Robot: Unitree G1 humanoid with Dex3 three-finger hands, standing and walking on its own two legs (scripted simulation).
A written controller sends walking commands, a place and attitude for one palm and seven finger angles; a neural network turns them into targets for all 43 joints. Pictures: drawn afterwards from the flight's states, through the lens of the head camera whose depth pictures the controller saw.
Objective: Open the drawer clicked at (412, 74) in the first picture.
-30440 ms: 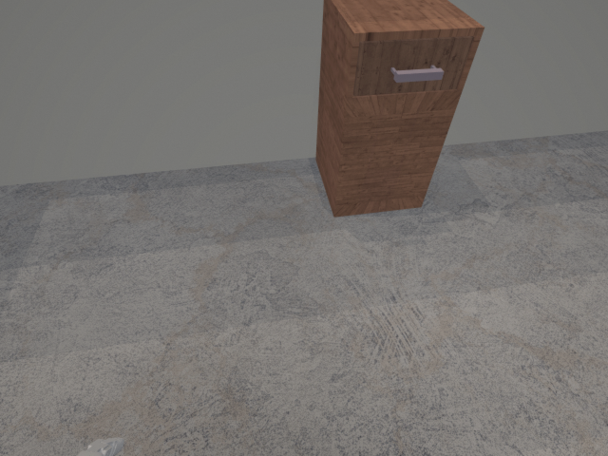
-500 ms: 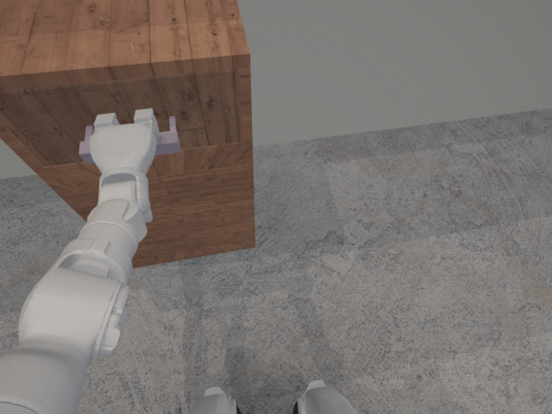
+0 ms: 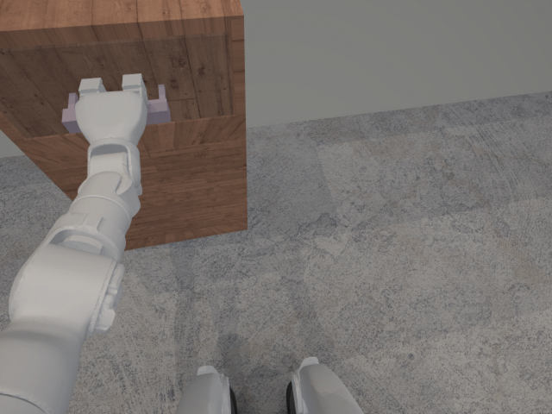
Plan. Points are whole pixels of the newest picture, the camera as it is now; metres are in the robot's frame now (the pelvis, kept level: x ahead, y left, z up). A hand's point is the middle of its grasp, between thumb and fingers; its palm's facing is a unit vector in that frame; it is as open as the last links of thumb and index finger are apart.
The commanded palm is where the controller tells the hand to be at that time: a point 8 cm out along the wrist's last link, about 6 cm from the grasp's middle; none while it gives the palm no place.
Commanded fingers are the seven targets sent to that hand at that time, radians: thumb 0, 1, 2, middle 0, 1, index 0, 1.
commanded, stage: lower the fingers behind the handle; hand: left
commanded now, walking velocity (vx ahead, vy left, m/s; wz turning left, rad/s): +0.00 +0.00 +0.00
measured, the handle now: (118, 105) +0.61 +0.21 +0.01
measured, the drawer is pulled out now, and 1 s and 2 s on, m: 0.00 0.00 0.00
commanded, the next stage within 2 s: lift the fingers back up to retry in 0.32 s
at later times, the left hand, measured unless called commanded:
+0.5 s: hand (124, 137) +0.53 +0.18 +0.02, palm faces +0.01 +0.01 -1.00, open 13.8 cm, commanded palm +0.51 +0.18 +0.05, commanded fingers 0.00 -0.50 0.30 -0.30 -1.20 -0.30 -1.20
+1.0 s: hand (110, 118) +0.54 +0.19 +0.06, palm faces -0.01 -0.03 -1.00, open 13.8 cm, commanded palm +0.52 +0.18 +0.12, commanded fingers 0.00 -0.50 0.30 -0.30 -1.20 -0.30 -1.20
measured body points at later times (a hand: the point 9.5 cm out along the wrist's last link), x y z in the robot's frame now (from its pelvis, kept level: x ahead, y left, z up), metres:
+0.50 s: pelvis -0.02 +0.00 -0.01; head +0.12 +0.01 +0.42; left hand +0.53 +0.18 +0.08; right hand -0.03 -0.26 -0.13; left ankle +0.03 +0.10 -0.66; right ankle +0.02 -0.12 -0.66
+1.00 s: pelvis +0.03 +0.00 +0.04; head +0.14 +0.00 +0.47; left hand +0.53 +0.19 +0.12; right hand +0.01 -0.26 -0.09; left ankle +0.03 +0.10 -0.66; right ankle +0.02 -0.12 -0.66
